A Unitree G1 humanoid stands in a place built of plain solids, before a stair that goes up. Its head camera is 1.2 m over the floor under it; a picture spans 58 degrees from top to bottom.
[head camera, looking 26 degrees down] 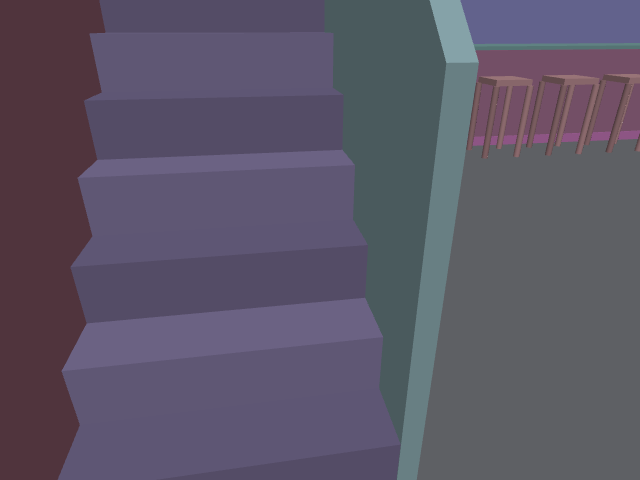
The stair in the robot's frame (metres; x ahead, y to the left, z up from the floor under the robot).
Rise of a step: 0.20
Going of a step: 0.21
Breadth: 0.87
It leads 9 degrees to the left of straight ahead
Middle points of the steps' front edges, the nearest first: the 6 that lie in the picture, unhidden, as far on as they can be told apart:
0.73 0.21 0.20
0.94 0.25 0.40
1.14 0.28 0.59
1.34 0.31 0.79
1.55 0.34 0.99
1.75 0.38 1.19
